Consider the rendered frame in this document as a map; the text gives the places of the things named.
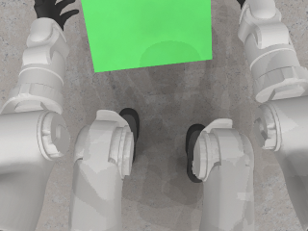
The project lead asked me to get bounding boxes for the left robot upper arm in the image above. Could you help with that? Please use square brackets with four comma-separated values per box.
[0, 109, 70, 231]

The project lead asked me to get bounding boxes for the left robot foot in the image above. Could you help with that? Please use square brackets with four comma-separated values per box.
[119, 108, 140, 164]

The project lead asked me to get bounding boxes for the left robot hand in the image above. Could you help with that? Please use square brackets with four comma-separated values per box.
[34, 0, 79, 31]

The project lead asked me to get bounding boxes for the right robot upper arm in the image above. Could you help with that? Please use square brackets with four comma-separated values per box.
[253, 95, 308, 231]

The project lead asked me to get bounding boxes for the carton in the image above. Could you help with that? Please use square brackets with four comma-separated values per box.
[81, 0, 213, 73]

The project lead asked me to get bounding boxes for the right robot forearm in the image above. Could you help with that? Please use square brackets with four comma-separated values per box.
[237, 0, 308, 103]

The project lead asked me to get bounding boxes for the left robot forearm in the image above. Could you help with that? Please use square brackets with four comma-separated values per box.
[0, 17, 70, 115]

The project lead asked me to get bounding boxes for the robot right shin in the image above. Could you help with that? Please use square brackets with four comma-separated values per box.
[192, 118, 254, 180]

